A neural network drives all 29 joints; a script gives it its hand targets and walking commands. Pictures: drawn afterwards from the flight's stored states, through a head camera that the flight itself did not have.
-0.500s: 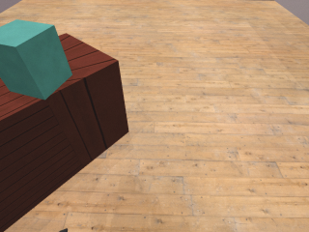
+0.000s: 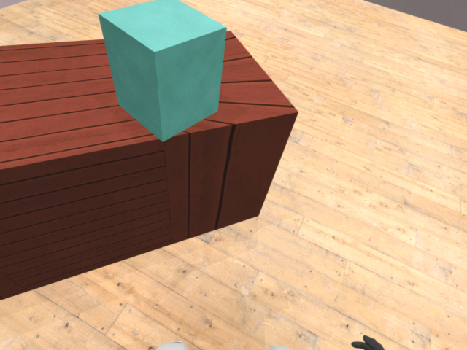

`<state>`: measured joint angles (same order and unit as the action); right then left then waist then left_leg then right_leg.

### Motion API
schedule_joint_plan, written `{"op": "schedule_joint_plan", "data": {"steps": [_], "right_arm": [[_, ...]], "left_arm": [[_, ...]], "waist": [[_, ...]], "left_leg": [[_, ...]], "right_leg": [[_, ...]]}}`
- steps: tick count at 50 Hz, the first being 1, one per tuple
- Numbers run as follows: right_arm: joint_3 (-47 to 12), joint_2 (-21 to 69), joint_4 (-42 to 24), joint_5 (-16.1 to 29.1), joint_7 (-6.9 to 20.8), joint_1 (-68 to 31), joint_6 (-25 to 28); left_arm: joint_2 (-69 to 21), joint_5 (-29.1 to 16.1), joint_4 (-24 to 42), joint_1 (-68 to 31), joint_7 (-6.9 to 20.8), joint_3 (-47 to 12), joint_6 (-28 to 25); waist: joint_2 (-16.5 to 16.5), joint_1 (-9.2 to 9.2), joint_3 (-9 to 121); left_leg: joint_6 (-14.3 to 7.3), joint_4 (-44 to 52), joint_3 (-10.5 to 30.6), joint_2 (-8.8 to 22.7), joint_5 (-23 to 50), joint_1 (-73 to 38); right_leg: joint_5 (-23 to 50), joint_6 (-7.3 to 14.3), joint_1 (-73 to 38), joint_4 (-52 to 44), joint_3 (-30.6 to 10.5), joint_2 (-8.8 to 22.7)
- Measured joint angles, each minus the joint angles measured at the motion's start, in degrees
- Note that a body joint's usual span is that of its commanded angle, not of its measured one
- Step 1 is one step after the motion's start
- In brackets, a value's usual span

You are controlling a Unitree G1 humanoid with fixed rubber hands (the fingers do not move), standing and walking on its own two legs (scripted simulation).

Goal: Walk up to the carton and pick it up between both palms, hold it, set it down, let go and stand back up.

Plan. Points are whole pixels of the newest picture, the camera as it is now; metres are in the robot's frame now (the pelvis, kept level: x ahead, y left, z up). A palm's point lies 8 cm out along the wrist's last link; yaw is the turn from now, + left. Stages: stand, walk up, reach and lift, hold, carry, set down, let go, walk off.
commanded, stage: walk up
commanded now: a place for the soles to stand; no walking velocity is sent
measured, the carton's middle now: (167, 69) +0.77 +0.21 +0.04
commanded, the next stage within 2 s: none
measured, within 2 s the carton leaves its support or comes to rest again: neither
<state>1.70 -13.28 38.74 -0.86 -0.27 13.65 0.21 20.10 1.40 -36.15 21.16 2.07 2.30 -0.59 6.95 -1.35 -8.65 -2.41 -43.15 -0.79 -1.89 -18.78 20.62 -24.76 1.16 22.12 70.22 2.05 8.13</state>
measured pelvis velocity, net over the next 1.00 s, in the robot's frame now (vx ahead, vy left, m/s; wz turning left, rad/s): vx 0.34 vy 0.01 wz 0.43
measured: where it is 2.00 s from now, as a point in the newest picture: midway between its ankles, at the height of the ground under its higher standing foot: (209, 308)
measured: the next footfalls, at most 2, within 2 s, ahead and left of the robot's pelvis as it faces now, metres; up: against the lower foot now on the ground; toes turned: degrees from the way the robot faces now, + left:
right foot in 0.20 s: +0.25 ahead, -0.17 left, +0.00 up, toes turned +0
left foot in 0.56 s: +0.33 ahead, +0.13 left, +0.00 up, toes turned +27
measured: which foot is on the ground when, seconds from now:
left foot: down 0.00-0.22, up 0.24-0.54, down 0.56-1.00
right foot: up 0.00-0.18, down 0.20-0.58, up 0.60-0.90, down 0.92-1.00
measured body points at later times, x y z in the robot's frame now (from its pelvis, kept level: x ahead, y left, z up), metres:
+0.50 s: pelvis +0.20 -0.01 +0.01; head +0.22 -0.02 +0.46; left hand +0.17 +0.28 -0.09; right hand +0.39 -0.23 -0.09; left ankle +0.26 +0.13 -0.68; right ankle +0.21 -0.17 -0.71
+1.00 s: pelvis +0.34 +0.01 -0.01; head +0.39 +0.03 +0.44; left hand +0.38 +0.29 -0.12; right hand +0.55 -0.20 -0.11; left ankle +0.29 +0.14 -0.69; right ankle +0.47 -0.08 -0.71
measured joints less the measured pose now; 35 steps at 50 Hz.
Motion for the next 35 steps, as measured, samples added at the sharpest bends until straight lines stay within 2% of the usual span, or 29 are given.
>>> {"op": "schedule_joint_plan", "data": {"steps": [5, 10, 11, 13, 16, 18, 21, 25, 28, 29, 30, 31, 32, 34, 35], "right_arm": [[0.24, 0.31, 1.59, -1.14, 0.06, 4.64, 0.82], [0.86, -1.03, 1.41, -1.23, 0.90, 7.67, 0.36], [1.08, -1.60, 1.49, -1.12, 1.09, 8.10, 0.19], [1.28, -2.22, 1.66, -0.99, 1.36, 8.72, -0.34], [1.12, -2.94, 1.23, -2.15, 1.58, 8.07, -1.63], [1.38, -3.60, 0.63, -2.01, 1.88, 7.09, -1.71], [1.76, -4.00, -0.78, -1.10, 2.62, 5.22, -1.29], [1.74, -3.13, -2.75, -0.67, 3.61, 2.21, -0.21], [1.91, -2.49, -3.77, -1.16, 3.88, 1.19, 0.84], [2.09, -2.27, -3.98, -1.30, 3.66, 1.09, 1.28], [2.26, -2.04, -4.17, -1.48, 3.23, 0.92, 1.64], [2.23, -2.06, -4.44, -1.59, 2.65, 0.98, 1.82], [2.06, -1.97, -4.34, -1.35, 2.02, 1.16, 1.80], [1.47, -1.18, -3.59, -0.83, 0.82, 1.97, 1.43], [1.19, -0.79, -3.29, -0.94, 0.30, 2.65, 1.30]], "left_arm": [[-1.70, 0.16, 2.30, -3.30, 0.37, -0.25, -1.13], [-3.78, 0.42, 3.31, -3.44, 0.15, -0.73, -2.46], [-4.35, 0.82, 3.33, -3.22, -0.11, -0.70, -2.75], [-5.02, 1.88, 3.35, -2.72, -0.88, -0.89, -2.86], [-5.55, 1.71, 1.76, -1.87, -1.97, -0.74, -2.20], [-5.77, 1.78, 0.63, -1.12, -2.30, -0.77, -2.37], [-5.27, 1.80, -1.01, 0.09, -2.27, -0.68, -2.83], [-3.16, 1.77, -2.01, 1.58, -2.12, -0.12, -2.89], [-1.59, 1.29, -2.33, 2.72, -2.06, 0.25, -2.05], [-1.13, 1.16, -2.32, 3.08, -2.00, 0.32, -1.59], [-0.85, 1.04, -2.34, 3.27, -1.88, 0.34, -1.05], [-0.93, 0.73, -2.20, 3.37, -1.57, 0.22, -0.30], [-0.96, 0.54, -1.96, 3.26, -1.24, 0.13, 0.67], [-0.48, 0.41, -1.42, 2.18, -0.76, 0.13, 2.13], [-0.28, 0.46, -1.17, 1.37, -0.65, 0.17, 2.31]], "waist": [[0.46, 2.56, 1.19], [-3.05, 4.97, 3.14], [-4.89, 4.86, 3.37], [-7.76, 4.14, 4.18], [-9.52, 2.39, 4.78], [-10.88, 1.31, 4.70], [-12.02, -0.28, 4.39], [-10.80, -1.72, 3.48], [-8.88, -2.29, 3.33], [-7.68, -2.19, 3.17], [-6.22, -2.07, 2.64], [-5.73, -1.65, 2.35], [-5.52, -1.03, 2.23], [-4.14, -0.10, 1.77], [-3.36, 0.28, 1.55]], "left_leg": [[0.57, 3.53, 2.57, -1.10, -1.42, -4.21], [2.35, -0.54, 5.94, -0.62, -7.27, -5.69], [2.59, -3.15, 7.02, 0.25, -9.57, -5.60], [2.11, -12.32, 8.53, 0.64, -12.78, -2.94], [2.81, -27.29, 4.83, 0.59, -11.91, 3.02], [3.24, -30.14, 2.99, 1.55, -9.08, 6.45], [3.84, -23.15, 2.07, 3.51, -6.45, 9.27], [3.14, -6.60, 1.14, 5.65, -2.94, 8.96], [1.60, 2.87, -0.22, 5.18, 3.18, 5.36], [1.13, 3.33, -0.63, 4.07, 6.67, 4.66], [0.82, 1.08, -1.25, 2.73, 6.81, 4.74], [0.59, -1.81, -1.20, 2.08, 4.78, 5.21], [0.34, -3.93, -0.73, 1.83, 2.42, 5.38], [0.37, -4.95, -0.03, 1.44, -0.35, 4.08], [0.67, -4.50, 0.27, 1.32, -0.60, 3.15]], "right_leg": [[1.05, -1.17, 6.54, -13.44, -0.93, -0.13], [11.37, -0.79, 4.18, -29.68, 0.45, -2.52], [12.48, -1.32, 3.61, -28.91, 1.38, -3.39], [8.74, -1.88, 3.20, -25.08, 3.51, -3.97], [5.01, -1.56, -0.10, -24.92, 4.91, -2.97], [4.84, -1.74, -3.46, -27.64, 6.29, -2.39], [5.38, -2.39, -8.37, -32.68, 8.37, -1.77], [4.26, -3.39, -12.66, -35.53, 10.66, -0.36], [0.08, -4.00, -14.21, -32.22, 11.82, 1.80], [-2.29, -3.46, -14.14, -29.32, 11.81, 3.33], [-4.26, -2.14, -13.21, -24.75, 10.83, 5.18], [-5.82, -1.22, -11.31, -18.91, 8.38, 4.97], [-7.27, -0.70, -8.98, -12.67, 5.60, 3.42], [-5.61, -0.20, -4.30, -2.73, 1.64, 0.38], [-4.09, -0.18, -2.10, 0.07, 0.91, -0.56]]}}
